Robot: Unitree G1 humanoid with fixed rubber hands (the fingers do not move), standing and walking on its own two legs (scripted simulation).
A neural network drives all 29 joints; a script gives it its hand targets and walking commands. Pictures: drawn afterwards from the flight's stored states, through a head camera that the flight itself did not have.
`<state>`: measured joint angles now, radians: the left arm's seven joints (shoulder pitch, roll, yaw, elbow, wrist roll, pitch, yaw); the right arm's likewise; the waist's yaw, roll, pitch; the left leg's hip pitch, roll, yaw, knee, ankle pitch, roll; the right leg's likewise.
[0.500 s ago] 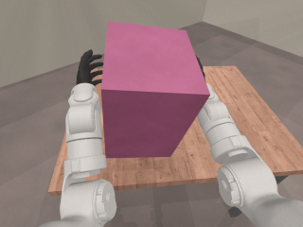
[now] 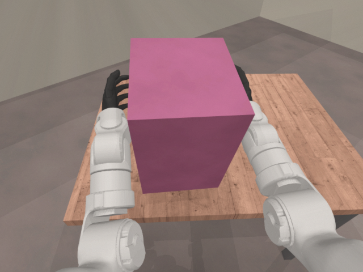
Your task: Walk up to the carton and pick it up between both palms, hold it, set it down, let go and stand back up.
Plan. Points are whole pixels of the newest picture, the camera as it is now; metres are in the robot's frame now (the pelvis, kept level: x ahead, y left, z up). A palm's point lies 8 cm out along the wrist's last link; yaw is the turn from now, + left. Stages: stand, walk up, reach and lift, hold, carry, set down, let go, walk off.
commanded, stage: set down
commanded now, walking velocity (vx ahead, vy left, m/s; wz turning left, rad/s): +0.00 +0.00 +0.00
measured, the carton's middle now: (179, 121) +0.38 +0.02 +0.15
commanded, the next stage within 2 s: none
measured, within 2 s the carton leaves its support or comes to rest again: neither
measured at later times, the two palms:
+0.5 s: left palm (118, 118) +0.39 +0.15 +0.15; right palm (238, 106) +0.43 -0.12 +0.15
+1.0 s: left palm (124, 126) +0.40 +0.14 +0.12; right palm (237, 110) +0.44 -0.13 +0.12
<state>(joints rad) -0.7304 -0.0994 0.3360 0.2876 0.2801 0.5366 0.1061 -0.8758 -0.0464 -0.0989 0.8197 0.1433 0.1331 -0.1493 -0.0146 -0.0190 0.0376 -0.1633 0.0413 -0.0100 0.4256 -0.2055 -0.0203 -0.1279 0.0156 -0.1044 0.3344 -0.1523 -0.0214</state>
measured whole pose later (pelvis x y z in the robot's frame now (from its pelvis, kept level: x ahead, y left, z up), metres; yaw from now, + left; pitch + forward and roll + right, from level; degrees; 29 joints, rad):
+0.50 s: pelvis +0.01 -0.01 +0.00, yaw +0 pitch -2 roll -1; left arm -0.70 -0.13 0.34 0.36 0.28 0.46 0.15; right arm -0.88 -0.05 -0.16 0.94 0.08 0.02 -0.08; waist 0.03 0.00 0.04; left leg -0.16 0.05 -0.01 0.42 -0.22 -0.04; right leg -0.13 0.03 -0.10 0.33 -0.16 -0.04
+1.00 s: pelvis +0.02 -0.02 +0.00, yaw +0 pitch -1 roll -1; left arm -0.70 -0.13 0.34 0.52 0.28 0.34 0.16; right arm -0.87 -0.05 -0.25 1.03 -0.03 -0.05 -0.05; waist 0.07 0.00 0.04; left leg -0.16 0.06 -0.01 0.39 -0.21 -0.05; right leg -0.15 0.04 -0.10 0.33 -0.17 -0.05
